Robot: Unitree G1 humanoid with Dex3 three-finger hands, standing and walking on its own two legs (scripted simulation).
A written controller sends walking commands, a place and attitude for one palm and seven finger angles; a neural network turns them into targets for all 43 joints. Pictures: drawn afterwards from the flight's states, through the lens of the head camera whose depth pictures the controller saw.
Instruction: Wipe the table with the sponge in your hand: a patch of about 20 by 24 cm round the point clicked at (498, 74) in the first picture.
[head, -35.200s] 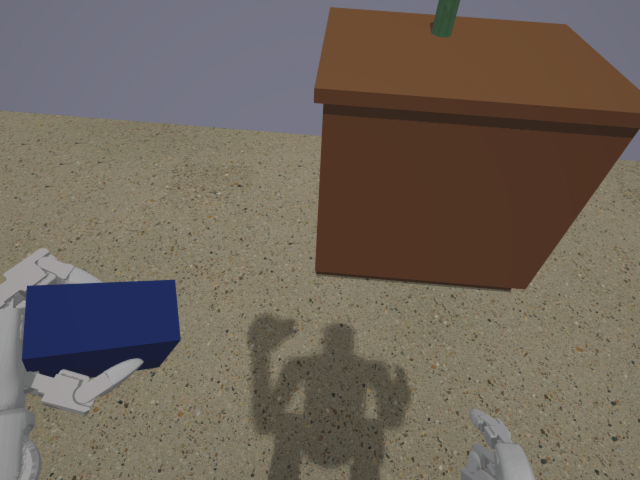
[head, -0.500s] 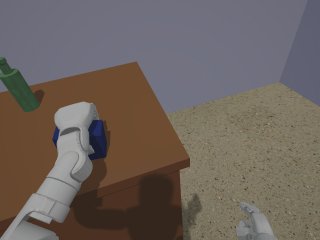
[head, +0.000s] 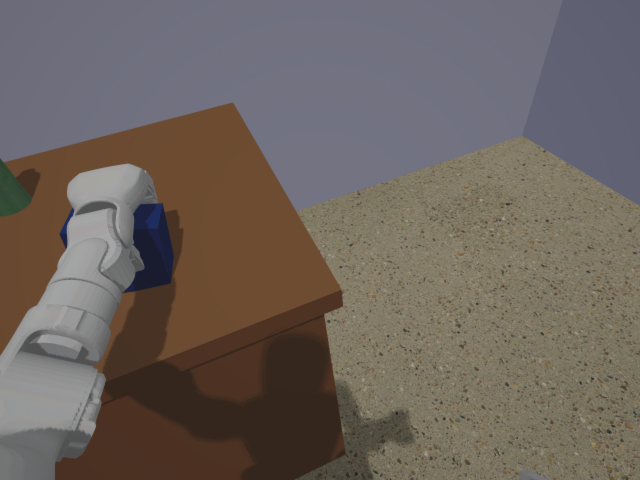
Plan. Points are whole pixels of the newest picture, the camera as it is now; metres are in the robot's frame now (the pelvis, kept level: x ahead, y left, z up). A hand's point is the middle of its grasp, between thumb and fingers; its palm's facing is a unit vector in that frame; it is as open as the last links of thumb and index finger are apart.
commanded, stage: wipe forward along the third lane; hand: left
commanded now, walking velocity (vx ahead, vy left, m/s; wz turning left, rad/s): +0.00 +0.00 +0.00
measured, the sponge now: (127, 259) +0.38 +0.30 +0.10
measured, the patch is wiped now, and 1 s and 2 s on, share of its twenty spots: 1.00 1.00 1.00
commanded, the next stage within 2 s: wipe back along the third lane in 0.54 s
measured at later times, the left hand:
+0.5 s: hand (123, 199) +0.45 +0.31 +0.15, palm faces -0.11 +0.02 -0.99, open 9.8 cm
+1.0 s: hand (117, 202) +0.45 +0.32 +0.15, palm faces +0.05 +0.00 -1.00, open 9.8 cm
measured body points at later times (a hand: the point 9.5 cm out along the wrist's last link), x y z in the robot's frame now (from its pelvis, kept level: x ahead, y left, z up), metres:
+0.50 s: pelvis +0.01 +0.02 +0.00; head +0.02 -0.01 +0.45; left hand +0.45 +0.30 +0.21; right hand +0.09 -0.26 -0.14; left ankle +0.05 +0.17 -0.72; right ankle +0.04 -0.06 -0.73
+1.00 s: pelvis +0.04 +0.06 +0.01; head +0.04 +0.03 +0.46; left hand +0.45 +0.32 +0.20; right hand +0.18 -0.18 -0.12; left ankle +0.05 +0.18 -0.73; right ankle +0.04 -0.06 -0.73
